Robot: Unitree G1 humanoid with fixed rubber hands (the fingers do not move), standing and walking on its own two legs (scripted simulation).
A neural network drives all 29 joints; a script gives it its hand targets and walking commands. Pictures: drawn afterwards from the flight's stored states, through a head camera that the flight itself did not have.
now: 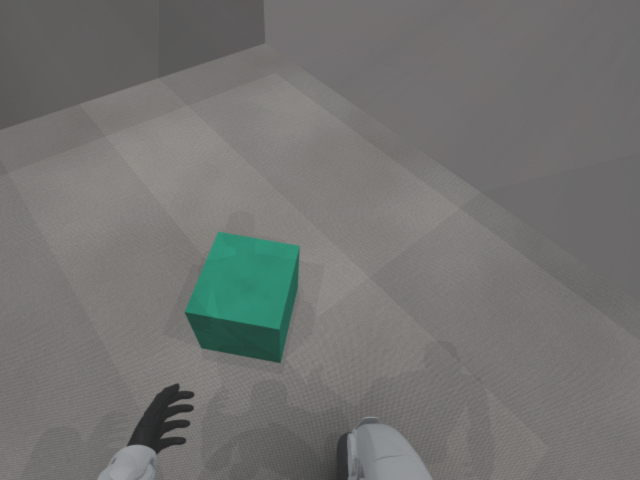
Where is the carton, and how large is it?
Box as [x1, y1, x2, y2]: [185, 232, 299, 362]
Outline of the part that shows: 218,232 185,310 185,313 201,347 280,362 297,288 299,246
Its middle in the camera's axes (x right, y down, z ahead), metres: -0.22 +0.19 +1.24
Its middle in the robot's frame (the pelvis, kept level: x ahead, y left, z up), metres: +0.70 +0.11 -0.64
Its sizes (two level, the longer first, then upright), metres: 0.288 0.266 0.263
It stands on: the floor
